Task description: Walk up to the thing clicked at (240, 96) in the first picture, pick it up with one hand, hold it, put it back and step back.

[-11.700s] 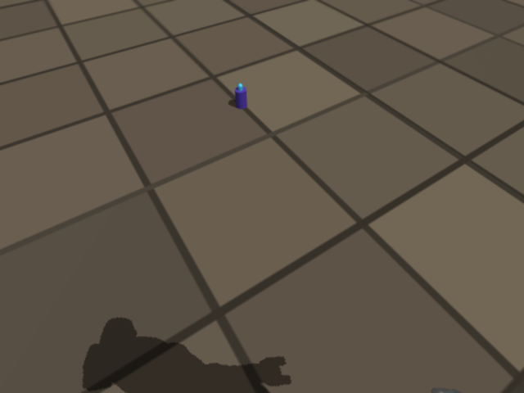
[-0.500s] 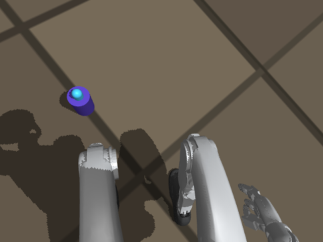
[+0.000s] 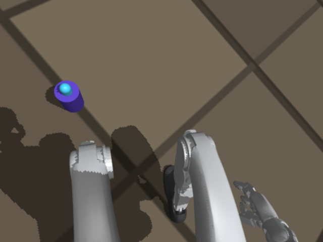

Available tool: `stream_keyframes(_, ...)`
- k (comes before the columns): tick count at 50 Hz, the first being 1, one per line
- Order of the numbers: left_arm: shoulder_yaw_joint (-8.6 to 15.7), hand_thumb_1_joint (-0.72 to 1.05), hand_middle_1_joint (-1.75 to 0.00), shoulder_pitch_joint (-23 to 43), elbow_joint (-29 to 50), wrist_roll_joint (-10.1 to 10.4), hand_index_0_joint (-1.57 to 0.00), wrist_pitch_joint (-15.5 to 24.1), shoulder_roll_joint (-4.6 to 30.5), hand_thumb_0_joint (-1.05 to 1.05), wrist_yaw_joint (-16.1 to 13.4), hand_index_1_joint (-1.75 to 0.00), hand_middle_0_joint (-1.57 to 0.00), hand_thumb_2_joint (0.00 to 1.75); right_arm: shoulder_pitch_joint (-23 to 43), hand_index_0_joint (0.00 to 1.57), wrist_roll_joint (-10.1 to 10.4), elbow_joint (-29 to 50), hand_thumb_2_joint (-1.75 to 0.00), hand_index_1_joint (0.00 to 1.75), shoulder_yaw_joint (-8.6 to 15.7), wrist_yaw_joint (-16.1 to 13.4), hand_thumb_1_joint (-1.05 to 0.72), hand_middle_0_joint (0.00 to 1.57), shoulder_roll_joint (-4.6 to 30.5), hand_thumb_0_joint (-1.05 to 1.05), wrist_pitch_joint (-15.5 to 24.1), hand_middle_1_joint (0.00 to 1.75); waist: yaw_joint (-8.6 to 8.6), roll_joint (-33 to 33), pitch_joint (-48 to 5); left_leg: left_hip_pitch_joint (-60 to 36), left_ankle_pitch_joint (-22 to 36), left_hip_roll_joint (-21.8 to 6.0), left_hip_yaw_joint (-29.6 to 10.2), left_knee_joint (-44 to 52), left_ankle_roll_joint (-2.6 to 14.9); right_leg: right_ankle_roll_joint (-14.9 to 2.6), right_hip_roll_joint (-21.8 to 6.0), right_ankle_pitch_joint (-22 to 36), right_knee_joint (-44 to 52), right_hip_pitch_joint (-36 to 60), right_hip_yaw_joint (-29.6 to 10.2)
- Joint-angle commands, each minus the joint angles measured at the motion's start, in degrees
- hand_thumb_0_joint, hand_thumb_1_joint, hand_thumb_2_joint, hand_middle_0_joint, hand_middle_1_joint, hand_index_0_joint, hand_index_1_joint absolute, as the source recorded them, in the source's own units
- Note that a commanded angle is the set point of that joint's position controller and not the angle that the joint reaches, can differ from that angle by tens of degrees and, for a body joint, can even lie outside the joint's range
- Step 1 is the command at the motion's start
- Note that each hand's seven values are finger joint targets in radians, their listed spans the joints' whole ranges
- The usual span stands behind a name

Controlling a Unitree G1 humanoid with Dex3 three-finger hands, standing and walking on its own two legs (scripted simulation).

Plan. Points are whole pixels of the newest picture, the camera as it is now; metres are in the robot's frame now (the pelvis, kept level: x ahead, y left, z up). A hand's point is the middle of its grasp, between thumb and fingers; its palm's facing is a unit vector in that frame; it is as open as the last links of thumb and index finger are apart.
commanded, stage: approach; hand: left
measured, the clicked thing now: (69, 95) +0.51 +0.24 -0.29
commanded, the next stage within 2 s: close in in 0.38 s
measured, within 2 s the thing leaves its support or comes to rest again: neither
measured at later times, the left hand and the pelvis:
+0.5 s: hand (20, 101) +0.45 +0.34 -0.19, palm faces +0.20 -0.98 +0.01, open 17.6 cm; pelvis -0.01 +0.01 -0.07, yaw -5 degrees
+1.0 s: hand (57, 102) +0.47 +0.26 -0.26, palm faces +0.22 -0.98 +0.01, open 17.2 cm; pelvis -0.01 +0.02 -0.08, yaw -9 degrees
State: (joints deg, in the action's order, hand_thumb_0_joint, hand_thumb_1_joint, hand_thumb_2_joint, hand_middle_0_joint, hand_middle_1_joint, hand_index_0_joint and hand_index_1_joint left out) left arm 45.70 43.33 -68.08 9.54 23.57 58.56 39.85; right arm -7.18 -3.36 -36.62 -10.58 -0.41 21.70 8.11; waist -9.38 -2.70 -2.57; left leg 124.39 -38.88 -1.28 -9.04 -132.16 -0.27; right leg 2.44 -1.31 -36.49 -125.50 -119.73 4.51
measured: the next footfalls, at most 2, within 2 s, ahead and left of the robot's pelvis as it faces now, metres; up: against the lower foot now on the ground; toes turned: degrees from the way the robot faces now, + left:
none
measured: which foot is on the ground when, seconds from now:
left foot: down 0.00-1.00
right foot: down 0.00-1.00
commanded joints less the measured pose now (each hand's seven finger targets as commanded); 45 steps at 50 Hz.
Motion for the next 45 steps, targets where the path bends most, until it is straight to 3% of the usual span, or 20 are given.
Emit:
stream_keyframes(1,-0.2,-0.60,-0.10,11.5,4.5,1.8,-0.06,5.7,15.9,0.00,-1.7,-0.09,-0.04,0.03,-7.1,0.20,-0.9,2.8,-0.89,0.30,4.1,-0.3,-0.90,0.20,14.4,0.00,1.1,0.30,-1.32,14.0,-28.2,-21.4,2.6,-0.7,2.9,14.7,1.74,-3.97,2.3,2.1,10.2,13.2,4.3)
stream_keyframes(4,-2.1,-0.60,-0.11,12.5,3.2,1.3,-0.05,8.3,14.1,0.00,-3.1,-0.09,-0.03,0.05,-6.2,0.20,-1.8,3.4,-0.89,0.30,3.4,0.1,-0.89,0.20,15.4,0.00,0.7,0.30,-2.49,16.3,-27.3,-23.0,2.2,-1.1,1.7,14.1,1.21,-4.06,2.4,2.3,8.4,11.4,5.3)
stream_keyframes(11,1.0,-0.60,-0.12,11.7,3.7,-0.1,-0.06,16.8,18.7,0.00,-6.7,-0.10,-0.04,0.05,-3.4,0.20,-5.0,3.7,-0.89,0.30,0.3,1.4,-0.90,0.20,17.0,0.00,-1.8,0.30,-2.31,23.1,-30.1,-28.0,11.3,-1.7,0.7,9.7,-0.42,-4.21,2.5,8.8,2.6,12.7,6.7)
stream_keyframes(13,0.3,-0.61,-0.12,12.2,3.2,-0.1,-0.06,19.2,17.2,0.00,-7.7,-0.11,-0.04,0.06,-1.9,0.20,-6.1,4.0,-0.90,0.30,-0.7,1.6,-0.90,0.20,17.6,0.00,-2.7,0.30,-3.34,23.4,-29.4,-28.7,11.2,-2.0,0.1,8.7,-0.69,-4.09,2.7,8.9,1.8,11.9,7.3)
stream_keyframes(14,2.3,-0.61,-0.12,11.2,2.5,-0.2,-0.06,20.2,19.6,0.00,-8.4,-0.11,-0.05,0.05,-1.4,0.20,-6.6,3.9,-0.90,0.30,-1.2,1.7,-0.90,0.20,17.8,0.00,-3.1,0.30,-3.09,23.7,-29.3,-27.8,11.2,-2.0,0.5,7.8,-0.56,-4.00,2.9,9.1,1.8,13.3,7.3)
stream_keyframes(16,1.0,-0.61,-0.13,11.4,1.7,-0.8,-0.06,22.3,19.0,0.00,-9.3,-0.11,-0.05,0.06,0.4,0.20,-7.6,4.4,-0.90,0.30,-2.5,1.9,-0.91,0.20,18.3,0.00,-3.8,0.30,-4.22,24.6,-27.7,-27.2,11.2,-2.2,0.0,7.2,-0.76,-3.96,3.0,9.3,0.6,13.4,7.9)
stream_keyframes(17,2.1,-0.61,-0.13,10.6,0.2,-0.9,-0.06,23.1,20.7,0.00,-9.9,-0.11,-0.05,0.05,0.9,0.20,-8.3,4.4,-0.90,0.30,-3.1,2.0,-0.91,0.20,18.5,0.00,-4.2,0.30,-4.07,24.7,-27.6,-26.7,10.6,-2.3,0.1,6.4,-0.69,-3.85,3.3,9.0,0.6,13.9,8.1)
stream_keyframes(18,1.3,-0.61,-0.13,11.1,-0.2,-1.1,-0.06,24.1,20.6,0.00,-10.2,-0.11,-0.05,0.06,1.8,0.20,-8.8,4.4,-0.90,0.30,-3.7,2.0,-0.91,0.20,18.8,0.00,-4.5,0.30,-4.69,25.2,-26.3,-25.6,9.2,-2.4,0.0,6.0,-0.61,-3.81,3.4,8.3,0.5,13.9,8.3)
stream_keyframes(20,-0.6,-0.61,-0.13,9.9,-3.7,-0.9,-0.06,25.7,16.7,0.00,-10.9,-0.11,-0.04,0.07,3.0,0.20,-9.5,4.5,-0.90,0.30,-4.8,2.2,-0.91,0.20,19.5,0.00,-4.9,0.30,-7.02,24.2,-23.7,-25.5,8.5,-2.7,-1.4,5.6,-0.90,-3.65,3.5,8.3,-0.5,13.0,9.7)
stream_keyframes(21,-0.3,-0.61,-0.12,10.3,-4.2,-0.6,-0.06,26.7,17.8,0.00,-11.4,-0.11,-0.04,0.06,3.7,0.20,-9.9,4.7,-0.90,0.30,-5.6,2.3,-0.91,0.20,19.9,0.00,-5.0,0.30,-7.15,24.0,-22.9,-24.5,7.8,-2.7,-1.6,4.9,-0.77,-3.58,3.8,8.0,-0.4,13.3,10.0)
stream_keyframes(24,-3.1,-0.60,-0.12,9.6,-7.9,-0.2,-0.05,29.1,15.0,0.00,-12.7,-0.10,-0.04,0.07,5.8,0.20,-11.1,5.2,-0.90,0.30,-7.3,2.5,-0.91,0.20,20.3,0.00,-5.5,0.30,-9.05,21.3,-20.8,-22.9,7.1,-3.0,-2.4,2.8,-0.69,-3.23,4.4,8.2,-0.7,14.3,10.9)
stream_keyframes(26,-4.8,-0.61,-0.13,9.0,-9.6,0.0,-0.07,30.9,14.2,0.00,-13.8,-0.10,-0.03,0.05,7.7,0.20,-11.8,5.5,-0.90,0.30,-8.5,2.6,-0.91,0.20,20.9,0.00,-5.7,0.30,-9.60,20.8,-18.7,-21.5,6.1,-3.1,-3.0,2.4,-0.65,-3.10,4.7,7.6,-1.0,14.2,11.7)
stream_keyframes(32,-5.6,-0.61,-0.14,9.1,-10.5,0.5,-0.07,36.3,12.6,0.00,-19.9,-0.10,-0.03,0.09,10.6,0.20,-13.9,6.2,-0.90,0.30,-11.2,3.4,-0.91,0.20,22.2,0.00,-6.9,0.30,-10.41,21.8,-17.5,-23.3,7.6,-3.6,-5.2,1.0,-1.44,-2.67,5.4,9.7,-2.6,15.8,13.8)
stream_keyframes(37,-6.7,-0.61,-0.14,9.5,-10.3,-2.7,-0.06,39.6,13.4,0.00,-26.9,-0.11,-0.03,0.11,12.1,0.20,-16.1,6.2,-0.90,0.30,-12.8,4.1,-0.90,0.20,22.3,0.00,-8.6,0.30,-10.85,24.3,-14.1,-22.7,8.7,-3.8,-6.1,0.8,-1.99,-2.59,5.8,11.1,-3.4,16.6,14.5)
stream_keyframes(39,-8.6,-0.58,-0.13,9.2,-11.0,-3.6,-0.06,40.4,10.8,0.00,-28.5,-0.10,-0.02,0.10,13.0,0.20,-17.0,6.3,-0.90,0.30,-13.1,4.4,-0.91,0.20,22.1,0.00,-9.4,0.30,-11.98,24.6,-13.0,-23.7,9.4,-4.2,-7.0,0.7,-2.12,-2.42,5.7,11.7,-3.9,15.7,14.8)
stream_keyframes(42,-10.4,-0.55,-0.14,10.0,-11.5,-4.6,-0.08,41.3,10.0,0.00,-30.4,-0.11,-0.04,0.11,13.5,0.20,-17.5,6.3,-0.90,0.30,-13.3,4.8,-0.91,0.20,22.5,0.00,-10.4,0.30,-13.52,23.7,-11.0,-21.7,6.8,-4.0,-7.4,0.8,-1.84,-2.28,5.8,10.8,-3.5,15.6,15.3)
stream_keyframes(45,-11.9,-0.51,-0.15,9.8,-12.3,-4.7,-0.10,41.7,8.1,0.00,-31.6,-0.12,-0.06,0.13,13.7,0.20,-17.9,6.5,-0.90,0.30,-13.8,5.1,-0.91,0.20,22.3,0.00,-11.0,0.30,-13.91,23.0,-11.6,-22.5,7.2,-4.1,-8.0,0.5,-1.84,-2.08,6.1,11.6,-3.5,16.2,15.5)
